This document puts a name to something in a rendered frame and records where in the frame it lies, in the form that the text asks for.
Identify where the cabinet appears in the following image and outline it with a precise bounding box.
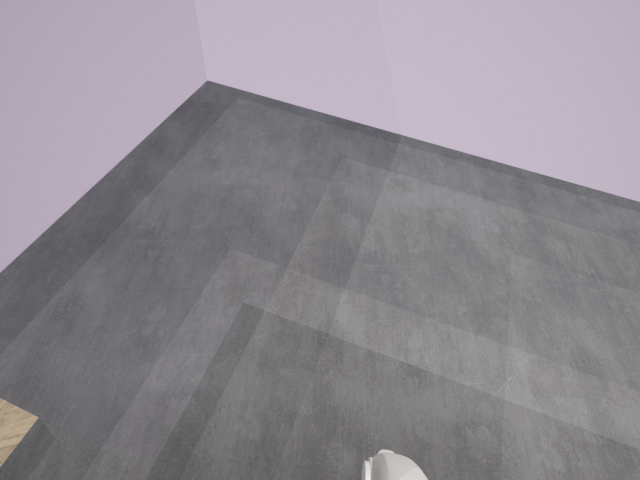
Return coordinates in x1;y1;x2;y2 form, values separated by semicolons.
0;398;39;467

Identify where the right robot thigh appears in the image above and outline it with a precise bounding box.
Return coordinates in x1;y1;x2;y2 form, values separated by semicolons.
362;453;428;480

